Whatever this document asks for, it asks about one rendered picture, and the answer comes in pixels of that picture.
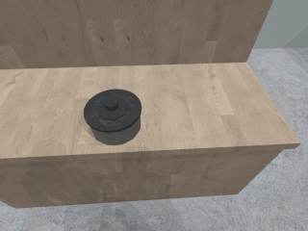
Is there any table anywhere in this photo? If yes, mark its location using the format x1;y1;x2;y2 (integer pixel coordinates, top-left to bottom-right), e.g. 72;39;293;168
0;0;301;209

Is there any knob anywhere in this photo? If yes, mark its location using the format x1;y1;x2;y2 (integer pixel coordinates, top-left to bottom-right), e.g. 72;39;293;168
105;98;119;110

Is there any lid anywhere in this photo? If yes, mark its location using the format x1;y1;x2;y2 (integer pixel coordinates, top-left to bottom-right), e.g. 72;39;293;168
84;89;141;133

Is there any pot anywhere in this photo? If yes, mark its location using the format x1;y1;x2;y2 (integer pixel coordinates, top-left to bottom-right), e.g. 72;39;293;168
90;116;141;145

